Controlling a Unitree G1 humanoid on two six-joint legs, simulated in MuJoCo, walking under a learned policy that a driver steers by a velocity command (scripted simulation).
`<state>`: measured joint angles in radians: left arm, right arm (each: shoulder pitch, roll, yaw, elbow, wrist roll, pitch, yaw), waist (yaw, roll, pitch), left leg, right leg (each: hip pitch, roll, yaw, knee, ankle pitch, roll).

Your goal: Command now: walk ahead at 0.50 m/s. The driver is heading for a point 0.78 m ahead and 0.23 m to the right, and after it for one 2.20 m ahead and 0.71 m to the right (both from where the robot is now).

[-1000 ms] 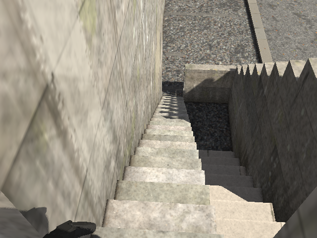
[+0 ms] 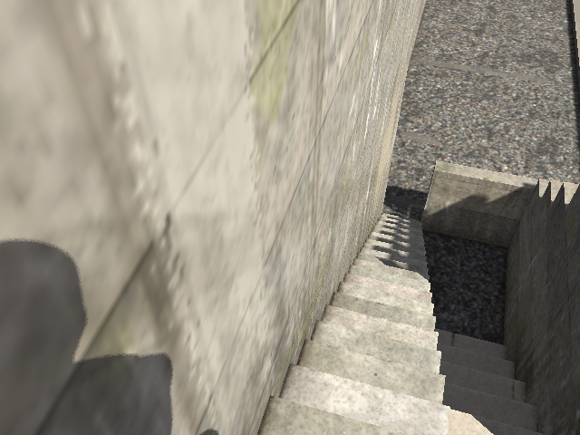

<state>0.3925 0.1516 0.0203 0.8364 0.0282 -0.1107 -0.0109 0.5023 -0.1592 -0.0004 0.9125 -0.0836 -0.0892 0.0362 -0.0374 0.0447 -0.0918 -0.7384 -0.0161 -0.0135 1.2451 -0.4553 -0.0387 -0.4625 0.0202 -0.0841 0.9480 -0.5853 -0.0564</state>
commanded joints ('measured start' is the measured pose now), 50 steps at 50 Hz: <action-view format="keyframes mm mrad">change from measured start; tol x32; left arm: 1 -199 61 4 -123 -8 -22 -4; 50 120 173 -43 -232 -38 67 -15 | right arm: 1 104 -59 -7 -71 20 -19 17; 50 -431 25 143 -477 68 -14 80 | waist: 1 -95 -68 77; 5 -172 272 21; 26 51 -283 -129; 50 141 -94 114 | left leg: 1 177 40 -5 -124 138 22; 4 732 6 14 -355 341 141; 7 639 364 -781 -647 430 508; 12 -61 72 -181 -428 171 305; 15 339 183 -412 -254 108 329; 21 -122 82 -293 -316 -244 265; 24 39 97 -427 -36 78 187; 27 -441 -46 -58 493 -457 -83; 50 -178 31 29 183 -664 90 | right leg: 1 -166 -223 312 -292 231 -153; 6 -585 81 266 530 -77 18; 12 -91 0 59 319 538 42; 15 -494 -73 207 82 624 51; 24 425 -149 76 -906 1029 5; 26 908 -293 184 -500 1611 -153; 31 569 -272 363 -643 562 -48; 50 310 -177 241 -813 116 63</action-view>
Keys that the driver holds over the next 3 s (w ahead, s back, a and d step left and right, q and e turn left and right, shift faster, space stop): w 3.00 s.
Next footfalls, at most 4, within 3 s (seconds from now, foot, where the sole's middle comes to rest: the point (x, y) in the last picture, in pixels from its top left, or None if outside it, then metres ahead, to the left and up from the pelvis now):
0.50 right None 0.19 -0.10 -0.92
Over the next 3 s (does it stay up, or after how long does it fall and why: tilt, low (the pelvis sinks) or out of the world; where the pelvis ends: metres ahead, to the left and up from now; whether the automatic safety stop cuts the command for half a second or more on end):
stays up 0.04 0.01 -0.13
